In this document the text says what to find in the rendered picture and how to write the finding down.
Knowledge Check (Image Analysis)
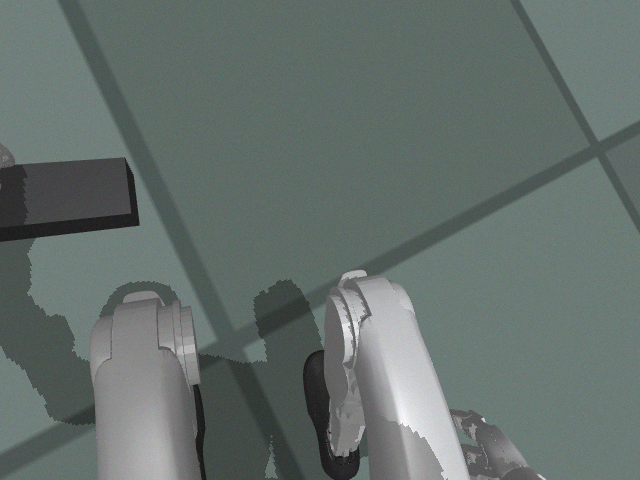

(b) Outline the right robot hand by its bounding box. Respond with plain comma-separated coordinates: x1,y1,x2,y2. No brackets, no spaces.
449,409,529,480

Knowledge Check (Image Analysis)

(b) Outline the carton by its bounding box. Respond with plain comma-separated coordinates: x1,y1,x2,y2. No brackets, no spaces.
0,157,140,242

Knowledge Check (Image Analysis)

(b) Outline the right robot foot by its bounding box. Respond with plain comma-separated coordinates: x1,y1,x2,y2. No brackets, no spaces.
303,350,360,480

